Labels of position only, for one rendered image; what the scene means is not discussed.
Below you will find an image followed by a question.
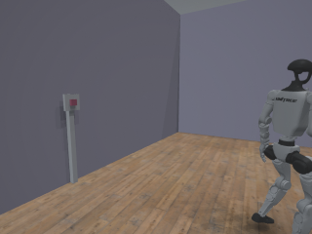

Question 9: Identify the robot left forearm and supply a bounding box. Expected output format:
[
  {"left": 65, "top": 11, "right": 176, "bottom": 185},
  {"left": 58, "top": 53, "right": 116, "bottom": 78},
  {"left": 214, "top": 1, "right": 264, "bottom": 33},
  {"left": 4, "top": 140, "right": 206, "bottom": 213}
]
[{"left": 258, "top": 121, "right": 270, "bottom": 145}]

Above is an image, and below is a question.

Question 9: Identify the humanoid robot head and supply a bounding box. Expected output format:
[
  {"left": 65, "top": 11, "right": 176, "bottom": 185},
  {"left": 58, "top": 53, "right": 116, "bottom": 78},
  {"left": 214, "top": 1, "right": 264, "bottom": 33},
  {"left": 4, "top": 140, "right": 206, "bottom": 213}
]
[{"left": 281, "top": 58, "right": 312, "bottom": 92}]

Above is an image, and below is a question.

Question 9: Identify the robot left hand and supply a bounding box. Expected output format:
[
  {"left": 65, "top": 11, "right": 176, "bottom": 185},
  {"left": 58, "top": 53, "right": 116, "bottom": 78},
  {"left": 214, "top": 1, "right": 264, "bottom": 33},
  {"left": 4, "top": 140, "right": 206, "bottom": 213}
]
[{"left": 259, "top": 143, "right": 270, "bottom": 163}]

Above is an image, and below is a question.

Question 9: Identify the robot left foot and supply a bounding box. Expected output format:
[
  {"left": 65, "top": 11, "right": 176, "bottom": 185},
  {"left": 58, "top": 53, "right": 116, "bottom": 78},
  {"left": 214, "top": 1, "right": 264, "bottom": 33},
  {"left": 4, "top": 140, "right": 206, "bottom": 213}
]
[{"left": 252, "top": 213, "right": 275, "bottom": 224}]

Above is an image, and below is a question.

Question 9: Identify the panel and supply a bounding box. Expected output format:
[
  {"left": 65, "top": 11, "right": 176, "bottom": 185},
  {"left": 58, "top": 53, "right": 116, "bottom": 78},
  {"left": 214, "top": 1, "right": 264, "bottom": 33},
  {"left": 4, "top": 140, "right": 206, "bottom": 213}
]
[{"left": 62, "top": 94, "right": 80, "bottom": 184}]

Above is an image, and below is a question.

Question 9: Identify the button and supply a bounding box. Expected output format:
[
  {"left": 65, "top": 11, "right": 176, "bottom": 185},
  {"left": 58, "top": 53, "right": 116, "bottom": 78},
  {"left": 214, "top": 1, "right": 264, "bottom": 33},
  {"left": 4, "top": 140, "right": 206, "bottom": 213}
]
[{"left": 69, "top": 98, "right": 77, "bottom": 106}]

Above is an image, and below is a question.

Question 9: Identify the robot left upper arm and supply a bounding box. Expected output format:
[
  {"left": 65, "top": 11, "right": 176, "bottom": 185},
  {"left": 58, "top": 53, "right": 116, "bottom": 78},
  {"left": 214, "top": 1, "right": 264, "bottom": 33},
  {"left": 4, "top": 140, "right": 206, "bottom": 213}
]
[{"left": 258, "top": 90, "right": 281, "bottom": 125}]

